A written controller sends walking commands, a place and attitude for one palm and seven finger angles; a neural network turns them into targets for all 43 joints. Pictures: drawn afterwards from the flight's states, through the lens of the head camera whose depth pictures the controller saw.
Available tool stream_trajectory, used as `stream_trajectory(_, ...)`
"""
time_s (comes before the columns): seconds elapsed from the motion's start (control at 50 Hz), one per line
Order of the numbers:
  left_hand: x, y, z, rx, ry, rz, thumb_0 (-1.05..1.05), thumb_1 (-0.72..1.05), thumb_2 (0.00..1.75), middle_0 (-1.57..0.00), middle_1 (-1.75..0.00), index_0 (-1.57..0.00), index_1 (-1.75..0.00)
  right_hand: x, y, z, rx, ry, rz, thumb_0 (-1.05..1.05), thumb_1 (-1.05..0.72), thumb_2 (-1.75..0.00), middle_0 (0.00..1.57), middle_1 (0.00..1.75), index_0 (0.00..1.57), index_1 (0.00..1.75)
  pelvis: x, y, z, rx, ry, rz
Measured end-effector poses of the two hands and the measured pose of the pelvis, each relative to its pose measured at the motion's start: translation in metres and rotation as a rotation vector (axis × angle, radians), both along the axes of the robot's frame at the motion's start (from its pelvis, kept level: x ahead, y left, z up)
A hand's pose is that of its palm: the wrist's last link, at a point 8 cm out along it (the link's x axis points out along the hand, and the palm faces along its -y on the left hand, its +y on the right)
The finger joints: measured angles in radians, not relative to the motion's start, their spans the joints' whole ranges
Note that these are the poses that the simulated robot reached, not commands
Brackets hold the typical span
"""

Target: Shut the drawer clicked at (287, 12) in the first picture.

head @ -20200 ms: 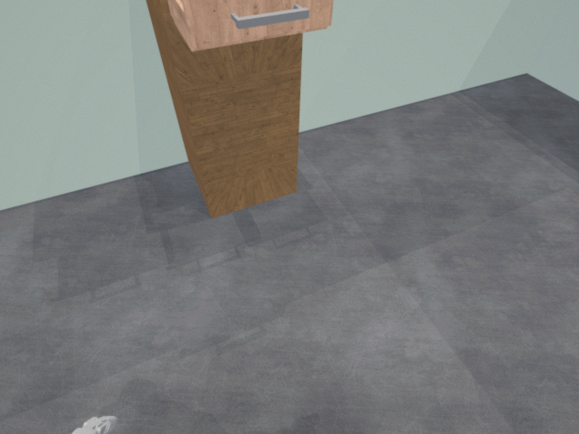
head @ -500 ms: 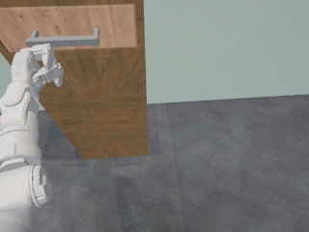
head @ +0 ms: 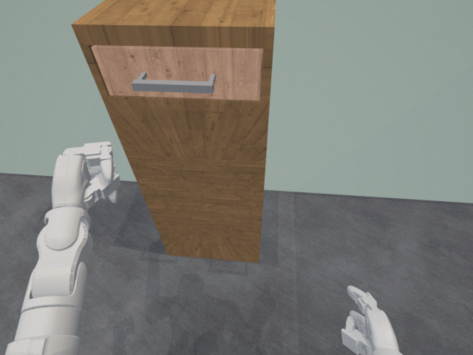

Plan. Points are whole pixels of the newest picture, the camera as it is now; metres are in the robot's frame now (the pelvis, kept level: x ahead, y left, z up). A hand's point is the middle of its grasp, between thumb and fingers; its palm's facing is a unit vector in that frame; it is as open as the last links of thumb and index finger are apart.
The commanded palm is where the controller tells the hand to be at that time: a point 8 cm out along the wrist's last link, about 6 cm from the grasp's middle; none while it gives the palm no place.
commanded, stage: draw the hand back to the body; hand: left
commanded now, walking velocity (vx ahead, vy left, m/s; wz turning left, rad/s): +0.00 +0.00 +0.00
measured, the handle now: (175, 81) +0.64 +0.21 +0.15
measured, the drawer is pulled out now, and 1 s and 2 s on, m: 0.00 0.00 0.00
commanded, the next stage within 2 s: step back with the hand held close in 0.66 s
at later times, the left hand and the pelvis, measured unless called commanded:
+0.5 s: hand (57, 268) +0.18 +0.24 +0.16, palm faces +0.40 -0.83 -0.40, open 3.3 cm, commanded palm +0.12 +0.28 +0.17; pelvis -0.01 +0.00 +0.00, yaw -1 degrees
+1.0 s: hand (47, 274) +0.17 +0.24 +0.16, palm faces +0.35 -0.81 -0.47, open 3.3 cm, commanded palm +0.10 +0.29 +0.17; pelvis -0.03 +0.01 +0.00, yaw -1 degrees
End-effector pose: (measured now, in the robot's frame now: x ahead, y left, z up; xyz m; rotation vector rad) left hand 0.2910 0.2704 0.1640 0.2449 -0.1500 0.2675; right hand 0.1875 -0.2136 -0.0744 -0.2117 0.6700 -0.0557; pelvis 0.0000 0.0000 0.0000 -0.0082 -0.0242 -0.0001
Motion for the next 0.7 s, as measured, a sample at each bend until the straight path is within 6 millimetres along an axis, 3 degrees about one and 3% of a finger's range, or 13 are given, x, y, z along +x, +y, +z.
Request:
stream_trajectory(0.26, -0.078, 0.001, 0.010, 0.112, -0.057, 0.078, 0.02, 0.89, 0.90, -1.40, -1.60, -1.40, -1.60, -0.029, -0.008, -0.012, -0.007, 0.052, -0.026, 0.01, -0.91, -0.90, 0.20, 0.30, 0.20, 0.30, -0.005, -0.003, 0.004, 0.001, -0.061, -0.009)
stream_trajectory(0.54, -0.168, 0.005, 0.013, 0.218, -0.008, 0.146, 0.02, 0.89, 0.90, -1.41, -1.60, -1.40, -1.60, -0.023, -0.008, 0.002, -0.019, -0.050, -0.014, 0.01, -0.91, -0.90, 0.20, 0.30, 0.20, 0.30, -0.011, -0.002, 0.002, -0.004, -0.085, -0.009)
stream_trajectory(0.62, -0.179, 0.009, 0.013, 0.217, -0.022, 0.180, 0.02, 0.89, 0.90, -1.41, -1.60, -1.40, -1.60, -0.019, -0.002, 0.005, -0.025, -0.075, 0.012, 0.01, -0.91, -0.90, 0.20, 0.30, 0.20, 0.30, -0.015, -0.001, 0.002, -0.004, -0.095, 0.002)
stream_trajectory(0.7, -0.177, 0.012, 0.013, 0.199, -0.043, 0.196, 0.02, 0.89, 0.90, -1.41, -1.60, -1.40, -1.60, -0.019, 0.006, 0.007, -0.019, -0.090, 0.028, 0.01, -0.91, -0.90, 0.20, 0.30, 0.20, 0.30, -0.019, -0.001, 0.002, -0.002, -0.101, 0.005)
